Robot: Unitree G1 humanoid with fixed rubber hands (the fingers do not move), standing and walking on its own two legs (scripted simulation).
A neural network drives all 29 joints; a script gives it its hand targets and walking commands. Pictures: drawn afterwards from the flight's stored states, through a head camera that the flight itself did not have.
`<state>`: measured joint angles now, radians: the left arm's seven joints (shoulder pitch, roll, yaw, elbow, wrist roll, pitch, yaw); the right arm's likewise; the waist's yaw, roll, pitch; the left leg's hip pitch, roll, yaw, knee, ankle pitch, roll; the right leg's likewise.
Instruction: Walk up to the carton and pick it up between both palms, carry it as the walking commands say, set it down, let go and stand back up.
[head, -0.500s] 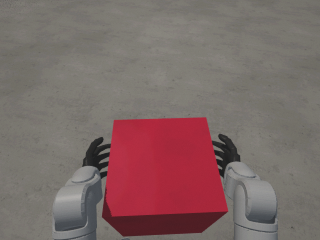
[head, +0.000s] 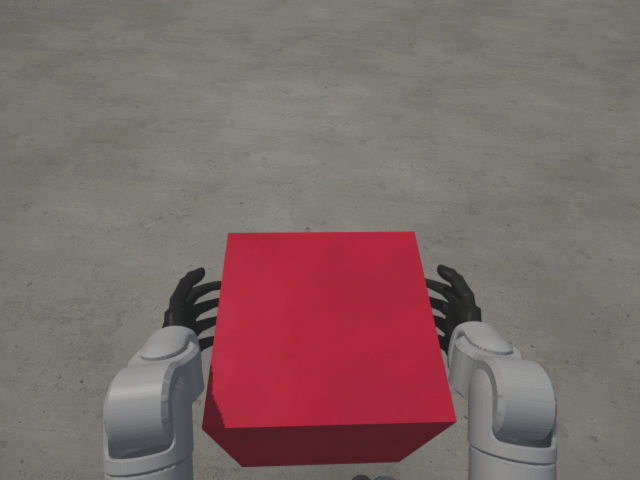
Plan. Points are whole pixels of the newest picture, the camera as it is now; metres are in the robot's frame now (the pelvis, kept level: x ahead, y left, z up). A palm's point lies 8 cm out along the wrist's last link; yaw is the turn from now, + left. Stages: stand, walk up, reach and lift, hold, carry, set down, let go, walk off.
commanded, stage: carry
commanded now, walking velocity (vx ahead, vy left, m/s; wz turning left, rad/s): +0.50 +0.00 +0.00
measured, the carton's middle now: (321, 358) +0.28 -0.01 +0.01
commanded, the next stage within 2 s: none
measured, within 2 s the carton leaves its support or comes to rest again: neither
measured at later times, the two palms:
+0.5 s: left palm (182, 178) +0.54 +0.19 +0.08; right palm (378, 163) +0.56 -0.11 +0.09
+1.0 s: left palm (225, 126) +0.65 +0.13 +0.09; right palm (402, 132) +0.65 -0.17 +0.08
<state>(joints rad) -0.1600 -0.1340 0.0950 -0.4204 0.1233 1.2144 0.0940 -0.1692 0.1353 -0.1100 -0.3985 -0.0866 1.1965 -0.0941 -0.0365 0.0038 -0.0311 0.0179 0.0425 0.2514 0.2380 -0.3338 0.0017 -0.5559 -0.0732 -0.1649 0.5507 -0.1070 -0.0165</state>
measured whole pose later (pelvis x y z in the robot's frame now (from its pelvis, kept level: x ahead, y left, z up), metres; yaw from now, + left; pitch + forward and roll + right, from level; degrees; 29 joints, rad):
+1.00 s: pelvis +0.37 -0.01 +0.01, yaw +0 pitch +6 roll +0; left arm -0.19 -0.14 0.12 -0.37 0.11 1.18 0.09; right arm -0.20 0.14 -0.12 -0.38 -0.11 1.19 -0.09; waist -0.02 0.03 -0.05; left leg -0.23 0.05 0.12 0.51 -0.28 -0.02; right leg -0.21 -0.05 -0.20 0.37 -0.21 0.00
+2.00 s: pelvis +0.36 -0.01 -0.01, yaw +1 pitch +2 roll +0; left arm -0.14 -0.13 0.13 0.05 0.17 0.80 0.06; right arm -0.13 0.13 -0.12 0.05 -0.18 0.79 -0.05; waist 0.01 -0.01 -0.09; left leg -0.28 0.05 0.16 0.53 -0.28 0.02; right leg -0.20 -0.07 -0.20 0.53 -0.35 0.00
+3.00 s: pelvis +0.31 -0.01 +0.00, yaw +1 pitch +1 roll +0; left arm -0.15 -0.13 0.13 0.06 0.17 0.78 0.06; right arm -0.15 0.13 -0.13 0.06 -0.18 0.78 -0.05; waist 0.01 0.00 -0.07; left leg -0.32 0.06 0.14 0.49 -0.19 0.01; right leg -0.25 -0.06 -0.20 0.51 -0.27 -0.03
